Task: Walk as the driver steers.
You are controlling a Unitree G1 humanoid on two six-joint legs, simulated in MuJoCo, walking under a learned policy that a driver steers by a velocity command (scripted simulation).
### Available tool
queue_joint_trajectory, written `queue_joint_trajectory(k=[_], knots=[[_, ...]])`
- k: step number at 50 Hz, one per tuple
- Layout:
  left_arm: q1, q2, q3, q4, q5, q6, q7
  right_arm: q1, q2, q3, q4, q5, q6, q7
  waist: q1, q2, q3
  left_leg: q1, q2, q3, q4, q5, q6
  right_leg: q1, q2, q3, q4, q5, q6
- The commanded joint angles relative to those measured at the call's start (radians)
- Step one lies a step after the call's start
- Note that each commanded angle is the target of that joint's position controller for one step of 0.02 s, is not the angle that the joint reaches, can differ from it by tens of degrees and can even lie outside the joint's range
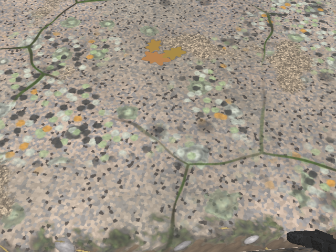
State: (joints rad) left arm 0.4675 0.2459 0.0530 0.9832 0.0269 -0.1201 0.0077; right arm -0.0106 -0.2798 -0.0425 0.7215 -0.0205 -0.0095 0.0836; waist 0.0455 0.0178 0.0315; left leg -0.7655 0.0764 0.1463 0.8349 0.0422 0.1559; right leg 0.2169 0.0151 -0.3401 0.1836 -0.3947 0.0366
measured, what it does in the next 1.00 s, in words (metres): climbs, turning left: left foot, then right foot 0.10 m higher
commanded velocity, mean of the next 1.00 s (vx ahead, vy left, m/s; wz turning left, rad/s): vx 1.00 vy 0.00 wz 0.60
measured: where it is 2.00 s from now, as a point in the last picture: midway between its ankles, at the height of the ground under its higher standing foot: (80, 46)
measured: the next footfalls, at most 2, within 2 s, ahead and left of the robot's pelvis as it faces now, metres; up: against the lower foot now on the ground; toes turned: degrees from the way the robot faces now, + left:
left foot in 0.08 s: +0.25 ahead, +0.04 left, +0.00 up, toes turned +11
right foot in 0.48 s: +0.70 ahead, +0.01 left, +0.10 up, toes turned +27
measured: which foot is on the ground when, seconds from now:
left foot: up 0.00-0.06, down 0.08-0.48, up 0.50-0.90, down 0.92-1.00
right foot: down 0.00-0.08, up 0.10-0.46, down 0.48-0.94, up 0.96-1.00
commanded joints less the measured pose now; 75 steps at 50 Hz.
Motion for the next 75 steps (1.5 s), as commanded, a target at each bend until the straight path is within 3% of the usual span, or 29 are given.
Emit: queue_joint_trajectory(k=[1,4,5,6,7,9,12,18,21,24,25,26,27,29,31,36,41,45,46,48,51,57,62,66,68,69,70,73,75], knots=[[-0.105,0.206,0.032,-0.106,0.000,0.008,0.026,0.117,-0.057,-0.005,-0.017,0.009,-0.001,-0.017,-0.162,-0.116,-0.005,0.308,-0.114,0.092,-0.022,-0.090,0.053,-0.120,-0.264,0.005,0.170,1.468,-0.053],[-0.233,0.251,0.053,-0.175,-0.001,0.062,0.011,0.590,-0.183,-0.079,0.112,0.007,-0.007,-0.060,-0.375,-0.060,-0.192,0.844,-0.167,-0.013,-0.222,-0.224,0.133,-0.330,-0.243,0.063,0.955,1.232,-0.087],[-0.267,0.106,0.021,-0.200,0.013,0.054,-0.010,0.473,-0.222,-0.098,0.125,0.021,0.001,-0.072,-0.259,0.186,-0.024,0.896,-0.080,-0.220,-0.242,-0.193,0.152,-0.713,-0.040,0.108,1.326,0.077,-0.059],[-0.177,0.051,0.000,-0.316,0.011,0.026,-0.008,0.401,-0.322,-0.104,0.074,-0.014,0.005,-0.062,-0.098,0.215,-0.151,1.100,0.090,-0.697,-0.309,-0.028,0.330,-1.040,0.023,0.277,1.540,-0.096,-0.015],[-0.267,0.093,-0.009,-0.359,0.012,-0.005,-0.008,0.422,-0.309,-0.111,0.046,-0.019,0.012,-0.072,-0.158,0.097,-0.239,1.139,0.181,-0.938,-0.553,-0.351,0.360,-1.137,-0.004,0.405,1.555,-0.014,-0.020],[-0.323,0.099,-0.015,-0.356,0.028,-0.015,-0.008,0.409,-0.191,-0.082,0.078,-0.012,-0.003,-0.086,-0.092,-0.092,-0.055,0.891,0.145,-0.851,-0.611,-0.425,0.266,-1.155,-0.085,0.410,1.478,0.034,-0.026],[-0.330,0.034,-0.045,-0.381,0.060,0.049,-0.020,0.385,-0.111,-0.043,0.075,0.011,-0.052,-0.099,-0.008,-0.119,0.024,0.559,0.028,-0.653,-0.597,-0.249,0.213,-1.113,-0.138,0.385,1.474,0.039,0.011],[-0.717,-0.026,-0.112,-0.643,0.050,0.071,-0.007,0.467,-0.145,-0.034,0.085,0.007,-0.082,-0.107,-0.072,-0.090,0.103,0.331,-0.041,-0.592,-0.766,-0.146,0.171,-1.234,-0.135,0.285,1.319,-0.075,-0.018],[-0.494,-0.025,-0.099,-0.586,0.021,0.078,-0.001,0.396,-0.185,-0.052,0.052,0.041,-0.084,-0.099,0.002,0.004,-0.122,0.305,-0.089,-0.432,-0.676,0.722,0.110,-0.554,-0.024,0.210,0.963,0.187,-0.068],[0.068,0.172,0.011,-0.445,0.002,0.072,0.027,0.264,-0.277,-0.105,0.037,0.023,-0.120,-0.073,0.303,0.054,-0.410,0.559,-0.047,-0.434,0.093,1.124,0.021,-0.200,0.016,0.322,0.695,-0.010,-0.110],[0.165,0.240,0.031,-0.375,0.006,0.056,0.026,0.189,-0.099,-0.066,0.002,-0.015,-0.150,-0.060,0.295,-0.210,-0.381,0.419,-0.193,-0.381,0.532,0.151,-0.016,-0.121,-0.122,0.570,0.540,-0.157,-0.140],[0.016,0.284,0.041,-0.339,0.019,0.063,0.023,0.388,0.045,-0.026,-0.069,0.010,-0.150,-0.043,0.057,-0.554,-0.385,0.112,-0.313,-0.388,0.746,-0.304,-0.044,-0.099,-0.338,1.271,0.127,-0.023,-0.196],[-0.170,0.180,0.034,-0.396,0.019,0.060,0.006,0.448,0.006,-0.022,-0.041,-0.012,-0.131,-0.049,-0.032,-0.298,-0.297,0.034,-0.221,-0.351,0.865,-0.269,-0.042,-0.171,-0.365,1.341,0.136,-0.291,-0.280],[-0.181,-0.005,-0.004,-0.312,0.011,0.043,-0.006,0.272,0.040,-0.006,-0.099,-0.043,-0.095,-0.048,-0.045,-0.011,-0.068,-0.079,-0.136,-0.287,0.963,-0.292,-0.018,-0.395,-0.319,1.120,0.142,-0.427,-0.280],[-0.051,-0.035,-0.005,-0.168,0.024,0.012,-0.009,0.134,0.138,0.039,-0.182,-0.045,-0.066,-0.046,-0.049,0.019,0.025,-0.196,-0.112,-0.312,1.011,-0.355,0.011,-0.505,-0.253,0.842,0.149,-0.236,-0.203],[-0.092,0.066,0.005,-0.144,-0.007,-0.017,-0.013,0.016,-0.032,0.024,-0.255,-0.006,-0.043,-0.039,-0.095,-0.038,0.083,-0.027,-0.086,-0.256,0.328,-0.187,-0.059,-0.601,-0.151,0.424,-0.085,0.213,-0.177],[0.046,0.168,0.023,-0.109,-0.025,-0.022,-0.014,-0.102,0.020,0.052,-0.225,-0.003,-0.056,-0.006,-0.006,-0.030,0.036,0.247,-0.102,-0.015,-0.165,0.023,-0.029,-0.290,-0.159,0.272,-0.185,0.787,-0.177],[0.080,0.243,0.039,-0.088,-0.002,0.026,0.017,0.190,-0.089,0.000,-0.131,-0.024,-0.062,-0.047,-0.167,-0.197,-0.169,0.581,-0.194,-0.007,-0.307,-0.189,0.039,-0.094,-0.231,0.236,0.392,1.405,-0.132],[0.038,0.235,0.040,-0.108,-0.008,0.034,0.022,0.371,-0.132,-0.023,-0.072,-0.032,-0.065,-0.061,-0.256,-0.182,-0.250,0.849,-0.125,-0.085,-0.313,-0.177,0.066,-0.276,-0.206,0.238,0.669,1.234,-0.124],[0.080,0.083,0.006,-0.221,-0.044,0.021,-0.002,0.436,-0.237,-0.054,-0.051,-0.048,-0.063,-0.077,-0.152,0.196,-0.490,1.282,0.318,-0.907,-0.420,-0.454,0.198,-0.883,0.037,0.388,1.331,-0.067,-0.108],[-0.154,0.098,-0.002,-0.265,-0.018,0.012,-0.004,0.366,-0.115,-0.042,0.013,-0.022,-0.082,-0.076,-0.100,-0.064,-0.112,0.895,0.176,-0.597,-0.541,-0.218,0.126,-0.986,-0.089,0.421,1.184,0.109,-0.116],[-0.281,0.053,-0.020,-0.318,0.007,0.082,-0.052,0.384,-0.064,-0.015,0.074,0.002,-0.128,-0.071,-0.027,0.024,0.088,0.575,0.078,-0.217,-0.739,0.010,0.010,-0.977,-0.130,0.393,0.937,0.224,-0.089],[-0.447,0.036,-0.045,-0.361,-0.015,0.065,-0.081,0.435,-0.099,-0.007,0.102,0.017,-0.156,-0.074,-0.058,-0.002,0.099,0.610,0.040,0.008,-0.818,0.467,-0.093,-0.752,-0.047,0.214,0.541,0.596,-0.152],[-0.218,0.134,-0.018,-0.283,0.005,0.064,-0.072,0.440,-0.194,-0.029,0.099,-0.010,-0.111,-0.126,0.073,0.089,-0.075,0.837,0.089,0.045,-0.366,1.100,-0.149,-0.508,0.117,0.151,0.475,0.435,-0.206],[0.135,0.198,0.022,-0.172,0.022,0.062,-0.045,0.356,-0.211,-0.034,0.083,-0.004,-0.091,-0.132,0.242,0.034,-0.191,0.646,0.004,0.061,0.304,0.670,-0.153,-0.131,0.044,0.313,0.322,0.521,-0.271],[0.077,0.290,0.048,-0.173,0.023,0.073,-0.030,0.472,-0.046,0.000,0.041,0.004,-0.106,-0.114,0.052,-0.316,-0.277,0.220,-0.172,-0.005,0.785,-0.604,-0.188,0.226,-0.243,0.652,0.516,1.241,-0.356],[0.055,0.316,0.063,-0.216,0.002,0.067,-0.031,0.533,-0.075,0.016,0.011,0.050,-0.107,-0.116,0.062,-0.168,-0.567,0.065,-0.158,-0.239,0.947,-0.586,-0.167,0.388,-0.396,0.939,0.429,1.291,-0.514],[-0.242,0.137,0.013,-0.297,-0.045,0.032,-0.038,0.310,-0.149,-0.003,-0.032,0.052,-0.114,-0.106,-0.022,0.105,-0.158,0.104,-0.022,-0.259,0.687,-0.462,-0.160,-0.221,-0.278,0.803,0.153,0.761,-0.398],[-0.281,0.132,0.007,-0.293,-0.027,0.015,-0.040,0.332,-0.129,-0.009,-0.044,0.039,-0.080,-0.109,-0.093,0.057,-0.043,0.209,0.018,-0.243,0.552,-0.440,-0.175,-0.490,-0.219,0.675,0.104,0.857,-0.362]])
